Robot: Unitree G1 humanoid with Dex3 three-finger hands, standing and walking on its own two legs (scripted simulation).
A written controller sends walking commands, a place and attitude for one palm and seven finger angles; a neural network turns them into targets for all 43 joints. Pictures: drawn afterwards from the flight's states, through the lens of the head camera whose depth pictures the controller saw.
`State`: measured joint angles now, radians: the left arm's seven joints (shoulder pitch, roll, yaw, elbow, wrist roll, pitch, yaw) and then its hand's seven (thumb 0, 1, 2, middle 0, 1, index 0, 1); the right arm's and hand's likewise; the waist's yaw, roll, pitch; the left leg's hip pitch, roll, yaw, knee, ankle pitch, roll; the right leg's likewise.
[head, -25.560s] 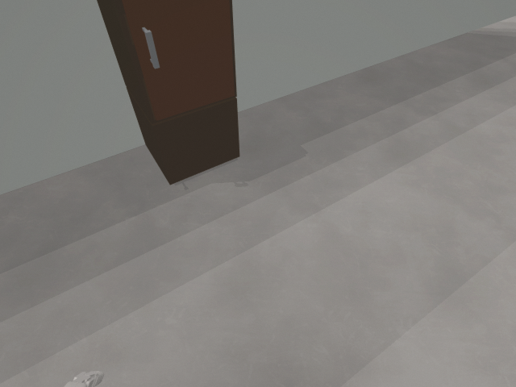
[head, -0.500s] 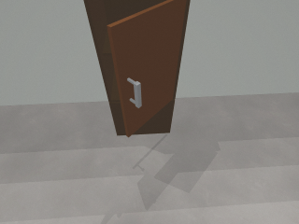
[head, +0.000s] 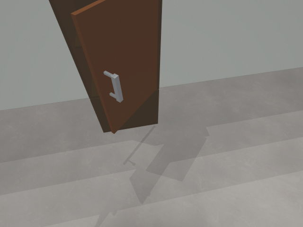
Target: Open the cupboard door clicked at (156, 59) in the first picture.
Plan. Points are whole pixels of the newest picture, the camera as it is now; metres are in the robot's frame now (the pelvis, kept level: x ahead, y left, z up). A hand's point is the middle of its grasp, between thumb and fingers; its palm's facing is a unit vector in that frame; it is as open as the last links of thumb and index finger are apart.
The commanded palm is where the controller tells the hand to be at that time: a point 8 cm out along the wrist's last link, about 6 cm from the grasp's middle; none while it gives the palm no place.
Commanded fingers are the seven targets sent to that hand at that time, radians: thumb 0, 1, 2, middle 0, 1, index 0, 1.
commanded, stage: walk to a spot facing it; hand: left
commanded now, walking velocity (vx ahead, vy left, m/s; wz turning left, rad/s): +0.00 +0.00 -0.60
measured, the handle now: (113, 86) +0.58 +0.19 -0.02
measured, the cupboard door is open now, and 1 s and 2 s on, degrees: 44 44 44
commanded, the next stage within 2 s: none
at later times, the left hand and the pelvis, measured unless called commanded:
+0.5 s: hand out of the picture +0.09 +0.19 -0.17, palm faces -0.18 -0.95 -0.25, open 7.4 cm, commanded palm none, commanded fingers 0.00 0.90 0.90 -0.20 -0.30 -0.20 -0.30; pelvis +0.01 +0.00 +0.00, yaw -16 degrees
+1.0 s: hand (123, 203) +0.21 +0.11 -0.17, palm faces -0.55 -0.80 -0.24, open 7.4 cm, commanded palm none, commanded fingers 0.00 0.90 0.90 -0.20 -0.30 -0.20 -0.30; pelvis +0.01 -0.01 -0.01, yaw -34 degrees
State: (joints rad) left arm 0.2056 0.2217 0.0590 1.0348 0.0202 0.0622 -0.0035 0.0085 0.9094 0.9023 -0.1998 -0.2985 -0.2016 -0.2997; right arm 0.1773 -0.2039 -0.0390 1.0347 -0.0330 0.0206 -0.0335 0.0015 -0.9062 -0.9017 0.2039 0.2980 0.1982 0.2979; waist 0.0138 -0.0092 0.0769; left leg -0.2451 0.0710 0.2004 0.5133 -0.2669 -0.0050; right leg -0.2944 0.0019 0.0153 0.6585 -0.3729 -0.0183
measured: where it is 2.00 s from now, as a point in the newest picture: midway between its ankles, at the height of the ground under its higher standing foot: outside the picture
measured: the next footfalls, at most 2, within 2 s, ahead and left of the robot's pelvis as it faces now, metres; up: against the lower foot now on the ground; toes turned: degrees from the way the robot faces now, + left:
left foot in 0.50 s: +0.08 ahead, +0.14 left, +0.00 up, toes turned -18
right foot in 0.76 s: +0.00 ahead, -0.15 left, +0.00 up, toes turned -27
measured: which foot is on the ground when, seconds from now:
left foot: down 0.00-0.08, up 0.10-0.48, down 0.50-0.76, up 0.78-1.00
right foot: down 0.00-0.48, up 0.50-0.74, down 0.76-1.00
